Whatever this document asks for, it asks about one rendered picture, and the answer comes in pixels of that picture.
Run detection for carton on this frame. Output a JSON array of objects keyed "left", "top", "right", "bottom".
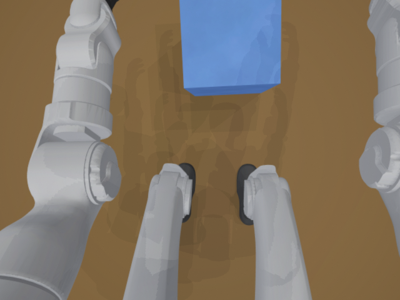
[{"left": 179, "top": 0, "right": 281, "bottom": 96}]

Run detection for right robot upper arm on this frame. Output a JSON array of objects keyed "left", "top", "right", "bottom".
[{"left": 359, "top": 123, "right": 400, "bottom": 257}]

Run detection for right robot forearm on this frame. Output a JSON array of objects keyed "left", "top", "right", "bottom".
[{"left": 367, "top": 0, "right": 400, "bottom": 126}]

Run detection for robot thigh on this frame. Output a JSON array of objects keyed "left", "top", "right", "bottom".
[
  {"left": 123, "top": 171, "right": 193, "bottom": 300},
  {"left": 244, "top": 173, "right": 312, "bottom": 300}
]

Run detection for left robot forearm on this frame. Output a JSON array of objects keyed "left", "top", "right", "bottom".
[{"left": 27, "top": 0, "right": 121, "bottom": 195}]

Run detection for left robot upper arm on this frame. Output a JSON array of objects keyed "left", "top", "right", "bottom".
[{"left": 0, "top": 141, "right": 121, "bottom": 300}]

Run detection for robot left hand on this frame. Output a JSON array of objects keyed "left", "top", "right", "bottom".
[{"left": 106, "top": 0, "right": 119, "bottom": 12}]

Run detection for robot right thigh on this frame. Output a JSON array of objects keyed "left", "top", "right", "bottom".
[{"left": 244, "top": 173, "right": 312, "bottom": 300}]

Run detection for robot left thigh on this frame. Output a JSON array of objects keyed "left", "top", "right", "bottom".
[{"left": 123, "top": 171, "right": 193, "bottom": 300}]

